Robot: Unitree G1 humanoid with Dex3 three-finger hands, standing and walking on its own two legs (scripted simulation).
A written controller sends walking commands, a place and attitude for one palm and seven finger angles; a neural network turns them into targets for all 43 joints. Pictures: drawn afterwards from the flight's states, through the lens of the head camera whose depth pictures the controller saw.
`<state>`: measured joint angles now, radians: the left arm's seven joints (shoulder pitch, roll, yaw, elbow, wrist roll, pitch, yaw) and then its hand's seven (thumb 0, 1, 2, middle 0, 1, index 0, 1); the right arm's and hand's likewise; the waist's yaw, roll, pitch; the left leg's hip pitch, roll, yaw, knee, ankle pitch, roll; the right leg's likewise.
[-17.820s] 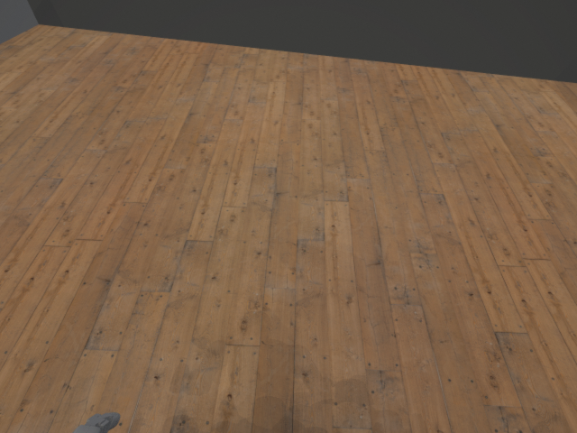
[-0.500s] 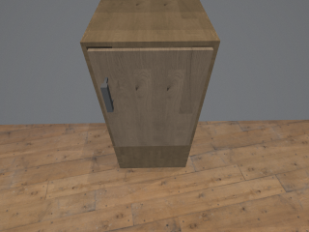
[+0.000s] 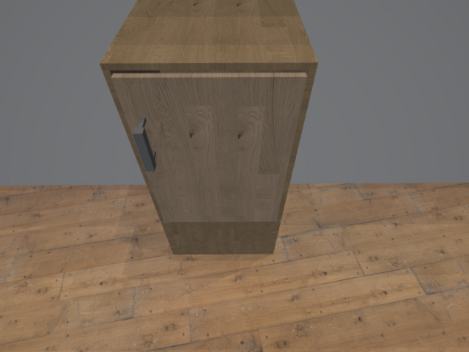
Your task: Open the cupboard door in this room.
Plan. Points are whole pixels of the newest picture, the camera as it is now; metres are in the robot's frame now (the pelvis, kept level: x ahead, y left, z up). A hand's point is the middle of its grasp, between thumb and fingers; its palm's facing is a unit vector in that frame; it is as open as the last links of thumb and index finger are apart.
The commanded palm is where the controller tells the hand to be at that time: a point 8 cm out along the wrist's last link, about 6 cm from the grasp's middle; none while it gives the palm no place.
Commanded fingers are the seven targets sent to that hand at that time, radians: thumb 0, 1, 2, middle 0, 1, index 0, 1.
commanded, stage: come to a stop and stand still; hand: left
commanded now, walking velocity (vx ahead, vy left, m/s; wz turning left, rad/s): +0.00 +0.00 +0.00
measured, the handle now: (146, 144) +0.57 +0.26 -0.02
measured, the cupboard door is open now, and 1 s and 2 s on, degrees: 0 0 0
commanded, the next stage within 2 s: look again from close up in 0.32 s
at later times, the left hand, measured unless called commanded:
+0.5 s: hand out of the picture -0.01 +0.16 -0.17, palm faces +0.05 -0.98 -0.18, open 7.3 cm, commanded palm none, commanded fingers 0.00 0.90 0.90 -0.20 -0.30 -0.20 -0.30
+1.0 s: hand out of the picture -0.03 +0.16 -0.17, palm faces +0.06 -0.99 -0.16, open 7.4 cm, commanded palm none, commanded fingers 0.00 0.90 0.90 -0.20 -0.30 -0.20 -0.30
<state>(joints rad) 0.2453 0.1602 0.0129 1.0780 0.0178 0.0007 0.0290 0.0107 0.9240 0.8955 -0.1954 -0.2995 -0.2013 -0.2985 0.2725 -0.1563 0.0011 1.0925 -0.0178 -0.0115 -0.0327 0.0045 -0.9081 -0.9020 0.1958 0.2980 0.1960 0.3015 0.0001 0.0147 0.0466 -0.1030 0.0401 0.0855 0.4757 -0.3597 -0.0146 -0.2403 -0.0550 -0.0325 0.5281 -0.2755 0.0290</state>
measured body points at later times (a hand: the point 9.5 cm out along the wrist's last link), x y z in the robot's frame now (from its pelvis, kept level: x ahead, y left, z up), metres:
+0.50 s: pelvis -0.01 -0.01 +0.00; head +0.00 -0.01 +0.45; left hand -0.01 +0.21 -0.16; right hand -0.01 -0.23 -0.16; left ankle -0.07 +0.12 -0.73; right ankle +0.00 -0.14 -0.73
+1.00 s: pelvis -0.02 -0.01 +0.00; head +0.00 +0.00 +0.45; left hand -0.03 +0.21 -0.16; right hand -0.03 -0.21 -0.16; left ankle -0.07 +0.12 -0.73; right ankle +0.00 -0.14 -0.73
